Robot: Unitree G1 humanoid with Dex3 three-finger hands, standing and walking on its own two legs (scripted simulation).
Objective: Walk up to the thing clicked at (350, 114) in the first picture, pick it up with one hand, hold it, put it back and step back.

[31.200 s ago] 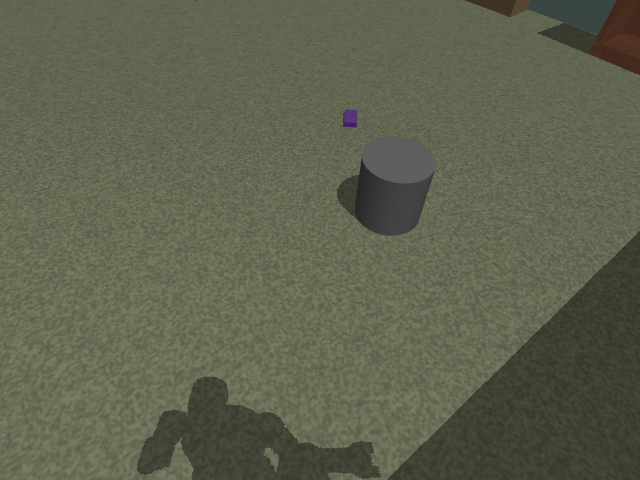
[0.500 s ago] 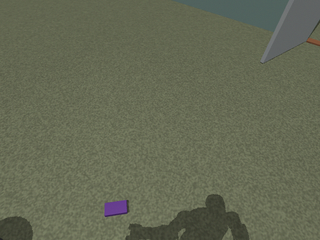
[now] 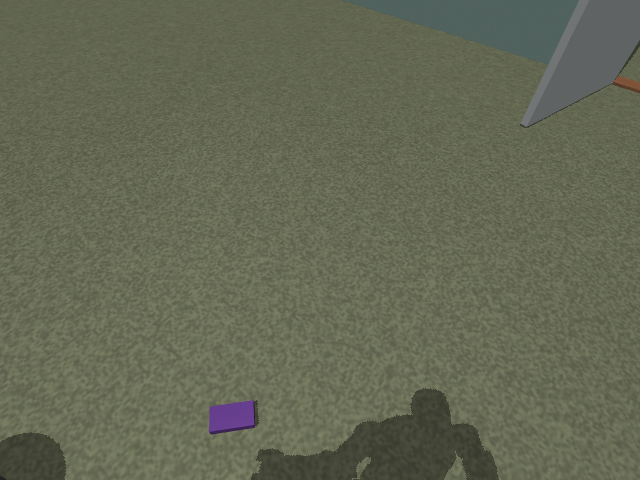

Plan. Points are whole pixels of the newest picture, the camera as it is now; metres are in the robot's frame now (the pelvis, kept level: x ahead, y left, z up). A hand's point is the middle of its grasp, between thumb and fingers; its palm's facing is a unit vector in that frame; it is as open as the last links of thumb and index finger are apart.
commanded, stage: stand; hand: left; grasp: from above
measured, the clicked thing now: (232, 417) +0.41 +0.25 -0.77
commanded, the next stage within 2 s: rise first in 0.70 s
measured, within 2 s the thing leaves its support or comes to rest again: neither
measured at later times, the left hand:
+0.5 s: hand out of the picture +0.06 +0.25 -0.16, palm faces -0.03 -0.94 -0.34, open 7.4 cm
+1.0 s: hand out of the picture +0.13 +0.25 -0.17, palm faces +0.02 -0.95 -0.32, open 8.4 cm
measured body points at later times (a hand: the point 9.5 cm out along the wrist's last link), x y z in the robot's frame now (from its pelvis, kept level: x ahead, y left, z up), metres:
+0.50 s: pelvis -0.01 +0.00 +0.00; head +0.00 +0.00 +0.45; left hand +0.06 +0.30 -0.13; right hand +0.07 -0.30 -0.13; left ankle +0.00 +0.13 -0.75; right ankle -0.01 -0.15 -0.75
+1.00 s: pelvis -0.02 +0.00 -0.02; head +0.04 +0.01 +0.43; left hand +0.13 +0.30 -0.15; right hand +0.08 -0.28 -0.14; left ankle +0.00 +0.13 -0.75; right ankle -0.01 -0.15 -0.75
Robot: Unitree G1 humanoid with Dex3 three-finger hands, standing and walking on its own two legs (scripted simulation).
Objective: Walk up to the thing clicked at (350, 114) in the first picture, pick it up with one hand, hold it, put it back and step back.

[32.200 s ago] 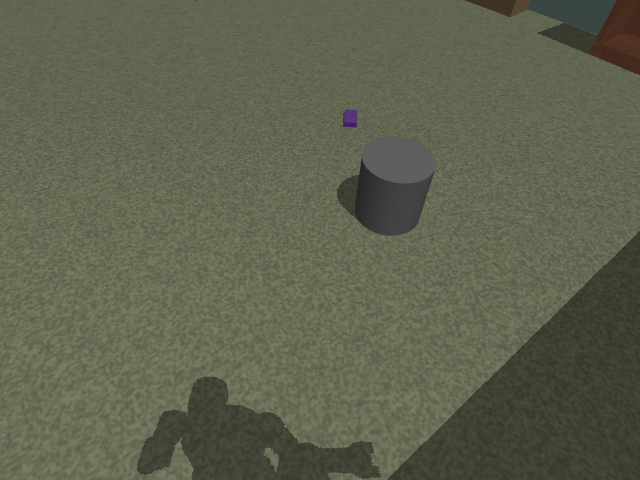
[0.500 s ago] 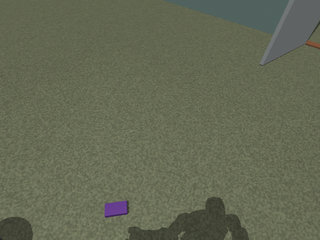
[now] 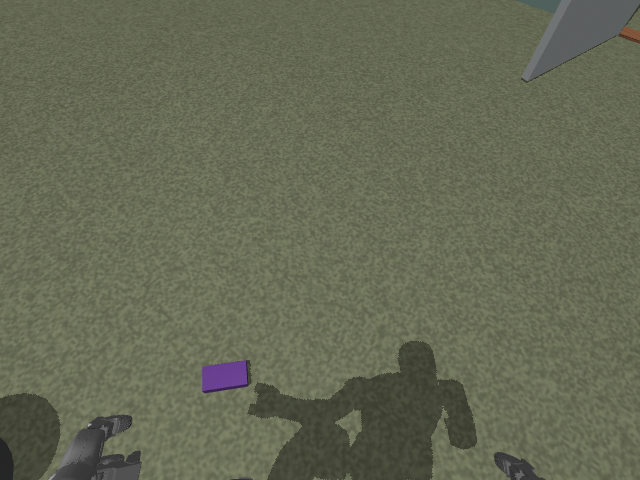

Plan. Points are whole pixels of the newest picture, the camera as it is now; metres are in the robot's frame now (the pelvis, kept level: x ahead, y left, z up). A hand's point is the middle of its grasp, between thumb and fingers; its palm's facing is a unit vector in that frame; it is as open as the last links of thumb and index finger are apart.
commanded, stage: rise first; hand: left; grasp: from above
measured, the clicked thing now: (225, 376) +0.43 +0.25 -0.75
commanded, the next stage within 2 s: none
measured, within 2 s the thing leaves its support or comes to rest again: neither
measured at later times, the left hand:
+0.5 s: hand out of the picture +0.14 +0.27 -0.22, palm faces -0.14 -0.88 -0.44, open 14.1 cm
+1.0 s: hand (142, 464) +0.17 +0.30 -0.34, palm faces -0.41 -0.65 -0.64, open 14.0 cm
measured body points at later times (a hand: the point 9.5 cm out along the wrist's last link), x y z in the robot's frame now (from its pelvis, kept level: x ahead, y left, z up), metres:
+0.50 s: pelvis +0.00 +0.01 -0.08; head +0.10 +0.02 +0.36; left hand +0.15 +0.31 -0.19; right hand +0.16 -0.25 -0.17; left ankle +0.02 +0.14 -0.73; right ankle +0.01 -0.14 -0.73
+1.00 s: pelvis -0.03 +0.00 -0.20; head +0.14 +0.02 +0.22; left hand +0.19 +0.33 -0.31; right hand +0.18 -0.25 -0.30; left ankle +0.02 +0.14 -0.73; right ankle +0.01 -0.14 -0.73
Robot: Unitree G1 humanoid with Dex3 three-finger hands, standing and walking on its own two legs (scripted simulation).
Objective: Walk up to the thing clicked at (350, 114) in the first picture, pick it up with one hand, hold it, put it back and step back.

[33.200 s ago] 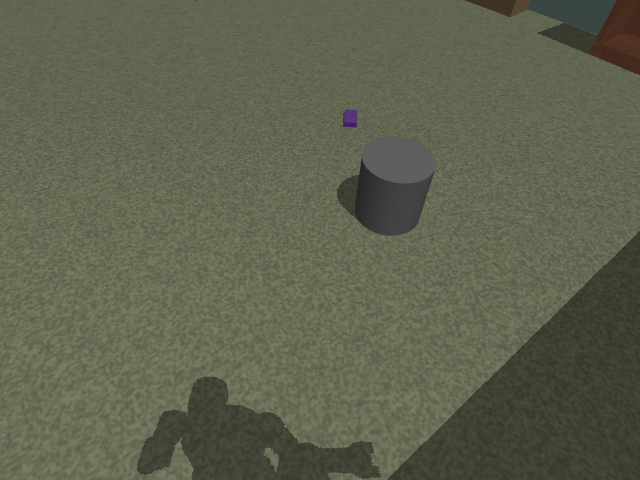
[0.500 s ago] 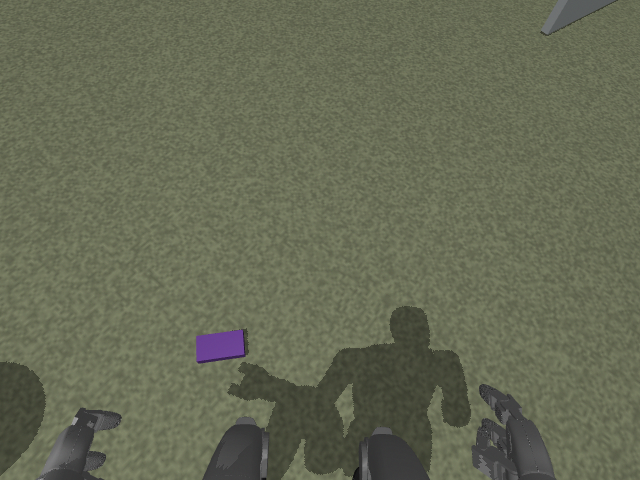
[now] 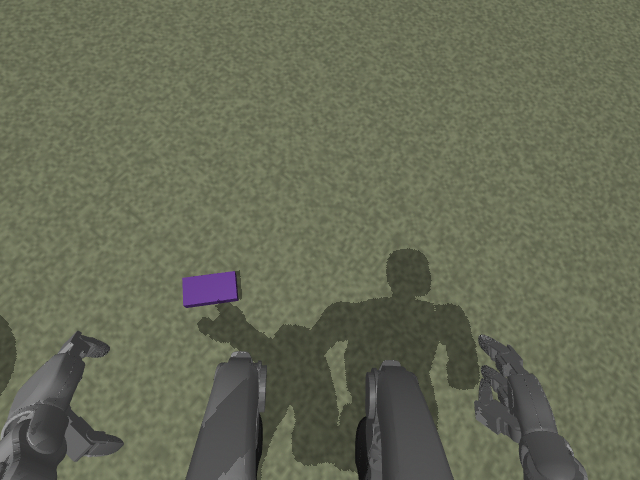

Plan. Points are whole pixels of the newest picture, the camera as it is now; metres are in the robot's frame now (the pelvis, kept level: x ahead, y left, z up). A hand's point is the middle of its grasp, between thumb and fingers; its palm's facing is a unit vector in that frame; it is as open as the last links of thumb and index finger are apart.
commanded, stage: rise first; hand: left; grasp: from above
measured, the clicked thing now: (210, 289) +0.46 +0.26 -0.56
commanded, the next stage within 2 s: none
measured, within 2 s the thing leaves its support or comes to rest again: neither
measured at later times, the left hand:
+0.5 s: hand (137, 328) +0.32 +0.32 -0.32, palm faces -0.46 -0.19 -0.87, open 14.3 cm
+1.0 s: hand (157, 307) +0.37 +0.32 -0.39, palm faces -0.43 -0.05 -0.90, open 14.1 cm
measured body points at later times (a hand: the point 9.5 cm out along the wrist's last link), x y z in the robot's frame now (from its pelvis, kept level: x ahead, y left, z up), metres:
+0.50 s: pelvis -0.06 +0.00 -0.18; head +0.15 +0.03 +0.22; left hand +0.34 +0.33 -0.27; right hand +0.04 -0.28 -0.31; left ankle +0.04 +0.13 -0.54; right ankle +0.03 -0.15 -0.54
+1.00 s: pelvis -0.06 +0.02 -0.23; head +0.17 +0.08 +0.16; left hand +0.39 +0.32 -0.34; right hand +0.02 -0.27 -0.34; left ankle +0.04 +0.13 -0.54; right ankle +0.03 -0.14 -0.53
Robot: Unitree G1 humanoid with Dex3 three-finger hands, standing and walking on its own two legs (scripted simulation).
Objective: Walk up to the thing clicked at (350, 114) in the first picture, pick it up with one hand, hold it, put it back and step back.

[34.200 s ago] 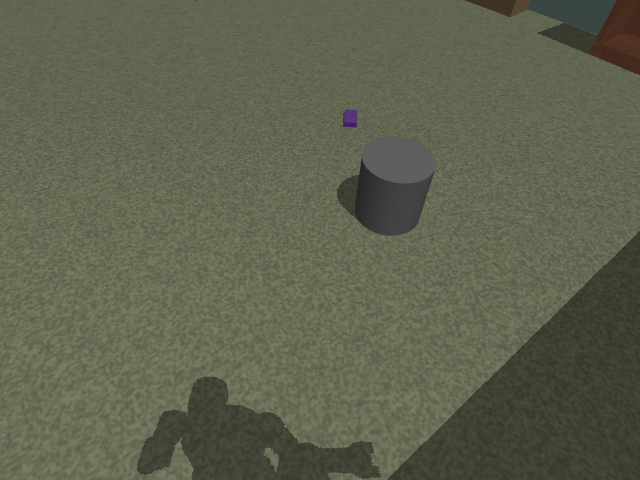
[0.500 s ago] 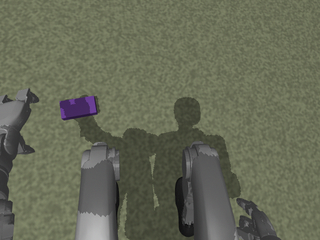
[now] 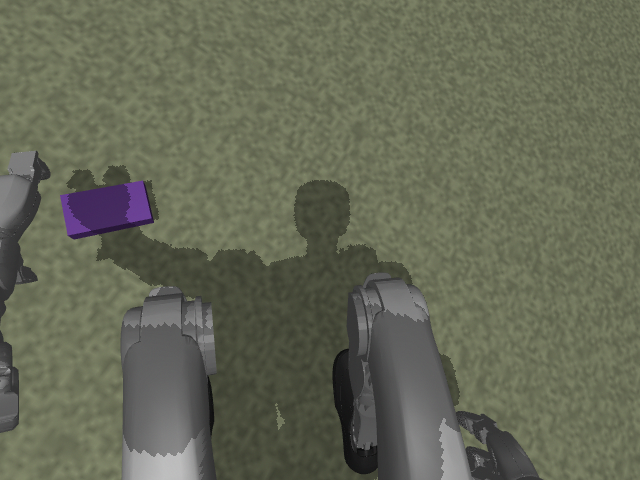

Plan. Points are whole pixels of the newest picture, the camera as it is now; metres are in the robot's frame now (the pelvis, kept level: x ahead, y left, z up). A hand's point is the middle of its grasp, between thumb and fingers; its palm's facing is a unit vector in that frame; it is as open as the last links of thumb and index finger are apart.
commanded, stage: rise first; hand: left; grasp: from above
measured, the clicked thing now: (108, 209) +0.48 +0.29 -0.33
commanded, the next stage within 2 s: none
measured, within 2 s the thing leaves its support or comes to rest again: neither
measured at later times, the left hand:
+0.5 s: hand (38, 223) +0.42 +0.34 -0.19, palm faces -0.44 -0.13 -0.89, open 13.9 cm
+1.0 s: hand (44, 215) +0.43 +0.34 -0.21, palm faces -0.43 -0.13 -0.90, open 14.1 cm
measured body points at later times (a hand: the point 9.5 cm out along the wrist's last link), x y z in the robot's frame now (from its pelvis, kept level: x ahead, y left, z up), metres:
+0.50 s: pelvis +0.01 -0.01 -0.01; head +0.26 +0.07 +0.36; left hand +0.44 +0.34 -0.14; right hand +0.09 -0.29 -0.13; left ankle +0.09 +0.13 -0.31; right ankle +0.11 -0.15 -0.31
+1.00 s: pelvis +0.01 -0.01 -0.03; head +0.25 +0.07 +0.35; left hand +0.45 +0.34 -0.15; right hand +0.09 -0.29 -0.13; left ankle +0.09 +0.13 -0.31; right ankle +0.11 -0.15 -0.31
